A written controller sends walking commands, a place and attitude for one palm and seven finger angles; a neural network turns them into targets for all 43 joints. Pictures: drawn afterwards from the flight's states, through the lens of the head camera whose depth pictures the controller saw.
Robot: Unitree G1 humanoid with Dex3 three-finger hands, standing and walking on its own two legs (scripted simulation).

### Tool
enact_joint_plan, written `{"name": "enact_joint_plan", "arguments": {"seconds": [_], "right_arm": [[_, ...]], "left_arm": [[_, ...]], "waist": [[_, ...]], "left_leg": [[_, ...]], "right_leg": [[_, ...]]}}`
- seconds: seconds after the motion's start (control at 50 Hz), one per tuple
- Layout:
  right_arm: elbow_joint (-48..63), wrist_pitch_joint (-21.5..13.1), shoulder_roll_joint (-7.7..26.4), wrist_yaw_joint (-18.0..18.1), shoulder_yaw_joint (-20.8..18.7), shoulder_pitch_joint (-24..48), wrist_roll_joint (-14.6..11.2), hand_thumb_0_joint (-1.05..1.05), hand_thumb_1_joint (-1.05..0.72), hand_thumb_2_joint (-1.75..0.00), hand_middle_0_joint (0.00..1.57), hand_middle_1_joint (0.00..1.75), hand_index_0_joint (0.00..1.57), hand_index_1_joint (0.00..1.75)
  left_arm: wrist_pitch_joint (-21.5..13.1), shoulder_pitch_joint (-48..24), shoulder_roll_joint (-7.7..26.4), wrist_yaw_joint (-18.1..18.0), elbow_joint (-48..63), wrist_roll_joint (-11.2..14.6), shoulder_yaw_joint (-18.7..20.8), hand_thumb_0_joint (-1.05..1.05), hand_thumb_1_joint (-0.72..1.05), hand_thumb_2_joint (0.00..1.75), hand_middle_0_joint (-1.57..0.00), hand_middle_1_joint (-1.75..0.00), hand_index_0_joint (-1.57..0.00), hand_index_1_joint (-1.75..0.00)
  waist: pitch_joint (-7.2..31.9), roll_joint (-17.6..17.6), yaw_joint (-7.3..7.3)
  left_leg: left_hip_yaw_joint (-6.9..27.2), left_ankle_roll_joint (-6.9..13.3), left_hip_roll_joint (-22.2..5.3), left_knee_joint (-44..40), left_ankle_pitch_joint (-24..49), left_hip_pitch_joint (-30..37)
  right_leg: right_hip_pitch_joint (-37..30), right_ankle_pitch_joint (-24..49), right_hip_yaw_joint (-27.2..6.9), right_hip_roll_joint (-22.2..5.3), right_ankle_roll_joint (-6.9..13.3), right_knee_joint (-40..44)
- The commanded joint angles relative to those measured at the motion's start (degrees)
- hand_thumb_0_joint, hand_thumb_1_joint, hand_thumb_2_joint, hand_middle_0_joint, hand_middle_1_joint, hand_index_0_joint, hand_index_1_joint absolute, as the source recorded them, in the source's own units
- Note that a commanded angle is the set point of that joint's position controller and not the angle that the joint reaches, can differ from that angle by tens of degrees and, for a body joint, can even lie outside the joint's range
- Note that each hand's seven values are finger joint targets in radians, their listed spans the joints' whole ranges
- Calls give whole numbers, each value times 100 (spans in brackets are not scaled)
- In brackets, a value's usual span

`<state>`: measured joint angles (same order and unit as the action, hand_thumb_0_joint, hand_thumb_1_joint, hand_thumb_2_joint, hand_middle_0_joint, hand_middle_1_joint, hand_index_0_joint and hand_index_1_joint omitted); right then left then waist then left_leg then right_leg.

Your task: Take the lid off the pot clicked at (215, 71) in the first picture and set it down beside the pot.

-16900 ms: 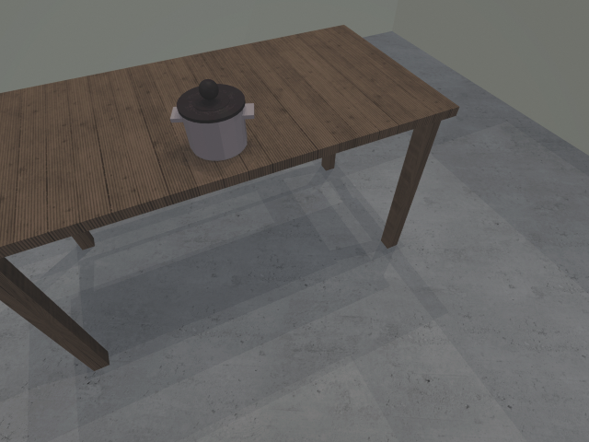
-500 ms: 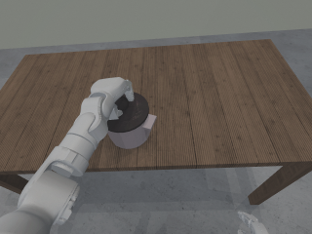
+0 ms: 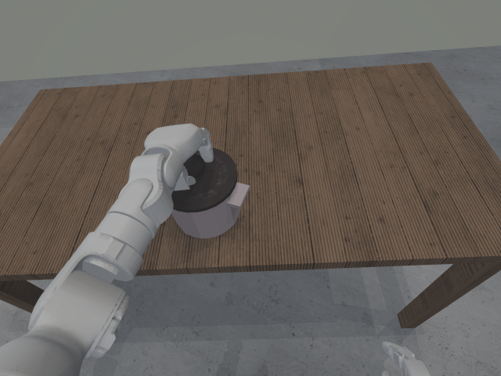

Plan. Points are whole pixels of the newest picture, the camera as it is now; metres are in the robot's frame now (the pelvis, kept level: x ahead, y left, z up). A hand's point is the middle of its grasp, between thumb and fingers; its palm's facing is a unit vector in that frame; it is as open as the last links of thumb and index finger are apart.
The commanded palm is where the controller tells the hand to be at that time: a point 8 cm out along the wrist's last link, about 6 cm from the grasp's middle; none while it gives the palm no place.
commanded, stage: close the fingers and squeeze the knob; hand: left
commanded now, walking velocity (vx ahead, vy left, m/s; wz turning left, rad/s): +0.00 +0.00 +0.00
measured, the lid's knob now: (193, 165) +0.46 +0.11 +0.06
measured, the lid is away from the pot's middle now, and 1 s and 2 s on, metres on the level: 0.00 0.01 0.01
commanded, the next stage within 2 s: lift the lid straight up in 0.22 s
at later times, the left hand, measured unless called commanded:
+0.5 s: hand (185, 170) +0.43 +0.12 +0.08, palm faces -0.33 -0.08 -0.94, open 7.7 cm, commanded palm +0.43 +0.13 +0.16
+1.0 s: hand (182, 154) +0.44 +0.11 +0.12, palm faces -0.28 -0.08 -0.96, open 7.7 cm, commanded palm +0.43 +0.13 +0.20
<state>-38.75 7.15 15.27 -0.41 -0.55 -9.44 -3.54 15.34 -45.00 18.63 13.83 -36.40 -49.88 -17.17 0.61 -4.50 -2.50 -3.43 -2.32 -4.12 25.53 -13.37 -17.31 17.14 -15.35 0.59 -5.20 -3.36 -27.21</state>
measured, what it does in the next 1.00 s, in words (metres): stands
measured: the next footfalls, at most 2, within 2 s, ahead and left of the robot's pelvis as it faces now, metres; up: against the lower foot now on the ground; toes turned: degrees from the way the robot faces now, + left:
none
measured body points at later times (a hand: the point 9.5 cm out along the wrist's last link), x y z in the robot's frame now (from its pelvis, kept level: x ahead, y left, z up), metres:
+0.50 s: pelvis +0.00 +0.00 +0.00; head +0.04 -0.04 +0.45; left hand +0.45 +0.12 +0.14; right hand +0.13 -0.25 -0.14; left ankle -0.01 +0.15 -0.74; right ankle -0.02 -0.16 -0.74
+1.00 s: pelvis +0.00 +0.00 +0.00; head +0.04 -0.04 +0.45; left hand +0.45 +0.12 +0.17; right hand +0.15 -0.24 -0.13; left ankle -0.01 +0.15 -0.74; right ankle -0.02 -0.16 -0.74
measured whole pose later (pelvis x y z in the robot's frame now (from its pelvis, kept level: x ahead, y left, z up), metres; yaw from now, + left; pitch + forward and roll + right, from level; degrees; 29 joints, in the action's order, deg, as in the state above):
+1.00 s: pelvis +0.00 +0.00 +0.00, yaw +0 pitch +4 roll +1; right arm -39.2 4.3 15.4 -0.1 -0.2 -7.5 -3.5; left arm 17.7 -47.8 20.2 17.3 -32.0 -48.5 -18.5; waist -0.4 -5.3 -1.9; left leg -3.1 -2.4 -3.9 24.3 -12.9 -15.5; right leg 15.4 -15.2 0.9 -5.3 -3.3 -26.4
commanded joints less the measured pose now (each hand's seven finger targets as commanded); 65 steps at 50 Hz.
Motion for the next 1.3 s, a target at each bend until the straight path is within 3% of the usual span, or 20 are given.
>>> {"name": "enact_joint_plan", "arguments": {"seconds": [0.0, 0.04, 0.08, 0.14, 0.22, 0.28, 0.32, 0.38, 0.42, 0.5, 0.52, 0.68, 0.8, 0.84, 0.9, 0.96, 1.0, 1.04, 1.08, 1.28], "right_arm": [[731, -220, 664, 28, -205, 322, 2, 0, -90, -90, 20, 30, 20, 30], [682, -221, 669, 24, -215, 271, 1, 0, -90, -90, 20, 30, 20, 30], [717, -242, 677, 39, -221, 284, 22, 0, -90, -90, 20, 30, 20, 30], [687, -229, 652, 34, -218, 291, 5, 0, -90, -90, 20, 30, 20, 30], [625, -232, 672, 54, -215, 250, 7, 0, -90, -90, 20, 30, 20, 30], [656, -240, 686, 65, -214, 243, 18, 0, -90, -90, 20, 30, 20, 30], [680, -250, 639, 58, -218, 276, 9, 0, -90, -90, 20, 30, 20, 30], [692, -289, 665, 84, -223, 271, 36, 0, -90, -90, 20, 30, 20, 30], [679, -302, 615, 81, -202, 327, 4, 0, -90, -90, 20, 30, 20, 30], [635, -386, 641, 127, -189, 286, 16, 0, -90, -90, 20, 30, 20, 30], [651, -422, 613, 126, -191, 290, 15, 0, -90, -90, 20, 30, 20, 30], [738, -566, 583, 101, -199, 408, 30, 0, -90, -90, 20, 30, 20, 30], [642, -496, 639, 24, -169, 487, -3, 0, -90, -90, 20, 30, 20, 30], [634, -481, 663, 47, -159, 507, 2, 0, -90, -90, 20, 30, 20, 30], [739, -555, 599, 53, -159, 566, 15, 0, -90, -90, 20, 30, 20, 30], [721, -493, 644, 63, -133, 576, 5, 0, -90, -90, 20, 30, 20, 30], [811, -514, 630, 56, -120, 656, 8, 0, -90, -90, 20, 30, 20, 30], [797, -504, 596, 35, -122, 652, -4, 0, -90, -90, 20, 30, 20, 30], [819, -500, 640, 35, -132, 656, 6, 0, -90, -90, 20, 30, 20, 30], [839, -533, 604, 1, -95, 768, -14, 0, -90, -90, 20, 30, 20, 30]], "left_arm": [[-66, -2768, 1045, -213, 1192, -131, 464, 0, 53, 95, -88, -104, -76, -98], [-20, -2631, 994, -228, 885, -130, 470, 0, 55, 96, -89, -104, -77, -98], [-66, -2732, 1160, -227, 1070, -153, 643, 0, 57, 97, -90, -105, -78, -99], [-35, -2740, 869, -226, 939, -143, 355, 0, 60, 98, -92, -106, -80, -100], [-29, -2848, 886, -216, 744, -134, 365, 0, 63, 99, -94, -106, -81, -101], [-82, -2800, 1111, -201, 804, -129, 592, 0, 64, 100, -95, -106, -82, -101], [-116, -3048, 853, -210, 1061, -112, 318, 0, 65, 100, -95, -106, -82, -102], [-136, -3133, 1342, -243, 1263, -92, 752, 0, 65, 100, -96, -106, -83, -102], [-112, -3229, 947, -230, 1190, -74, 357, 0, 65, 101, -96, -106, -83, -102], [-156, -3558, 1315, -273, 1356, -50, 615, 0, 65, 101, -96, -106, -83, -102], [-157, -3621, 1160, -278, 1381, -59, 492, 0, 65, 101, -96, -106, -83, -102], [-161, -3603, 1530, -308, 2075, -6, 827, 0, 65, 101, -96, -106, -83, -102], [146, -3490, 1295, -220, 1700, -36, 592, 0, 65, 101, -96, -106, -83, -102], [199, -3550, 1535, -167, 1615, -80, 760, 0, 65, 101, -96, -106, -83, -102], [141, -3744, 1419, -49, 2055, -75, 607, 0, 65, 101, -96, -106, -83, -102], [221, -3493, 1565, 57, 1738, -35, 783, 0, 65, 101, -96, -106, -83, -102], [158, -3663, 1706, 102, 2133, -43, 833, 0, 65, 101, -96, -106, -83, -102], [194, -3613, 1362, 156, 1959, -73, 555, 0, 65, 101, -96, -106, -83, -102], [212, -3596, 1660, 181, 2032, -62, 840, 0, 65, 101, -96, -106, -83, -102], [296, -3825, 1522, 332, 2076, -43, 672, 0, 65, 101, -96, -106, -83, -102]], "waist": [[2286, 616, -14], [2097, 708, -19], [2335, 751, 25], [2195, 649, -42], [2098, 700, -73], [2280, 834, -13], [2347, 641, -62], [2532, 718, 5], [2332, 596, -76], [2496, 621, -64], [2530, 575, -71], [2935, 536, 44], [2461, 551, 29], [2523, 672, 55], [2871, 530, 42], [2552, 805, 85], [2736, 580, 120], [2513, 662, 64], [2590, 676, 121], [2444, 656, 107]], "left_leg": [[-97, 527, 543, -20, 1720, 1136], [-106, 528, 539, -22, 1609, 1063], [-92, 544, 550, 6, 1738, 1106], [-104, 530, 549, -3, 1646, 1111], [-110, 533, 550, -24, 1514, 1056], [-80, 536, 549, -19, 1634, 1062], [-76, 538, 551, -13, 1649, 1182], [-53, 561, 548, 18, 1822, 1235], [-49, 539, 549, -20, 1726, 1225], [-40, 554, 545, -42, 1729, 1301], [-31, 555, 546, -26, 1777, 1356], [-2, 570, 543, 28, 2335, 1554], [-42, 529, 547, -61, 2005, 1399], [-37, 544, 562, -66, 1921, 1360], [10, 556, 568, 28, 2251, 1610], [-38, 555, 573, -48, 2094, 1412], [-21, 545, 576, -58, 2220, 1527], [2, 537, 558, -47, 2201, 1529], [-16, 543, 560, -55, 2231, 1513], [8, 522, 563, -121, 1996, 1520]], "right_leg": [[-741, 2503, 409, 630, 413, 120], [-618, 2397, 431, 643, 411, 141], [-792, 2543, 394, 632, 422, 133], [-629, 2437, 420, 640, 416, 128], [-556, 2315, 419, 642, 411, 149], [-741, 2433, 402, 631, 416, 149], [-674, 2437, 399, 634, 420, 124], [-895, 2667, 366, 623, 416, 132], [-694, 2535, 400, 638, 413, 115], [-814, 2556, 369, 630, 403, 134], [-768, 2584, 372, 638, 409, 113], [-1172, 3176, 351, 619, 405, 73], [-909, 2824, 413, 626, 399, 119], [-986, 2799, 384, 618, 391, 121], [-1113, 3056, 367, 617, 403, 61], [-1105, 3058, 378, 589, 372, 123], [-1239, 3127, 351, 575, 382, 101], [-1022, 2974, 398, 609, 396, 129], [-1170, 3045, 373, 596, 398, 151], [-1050, 2726, 402, 612, 411, 212]]}}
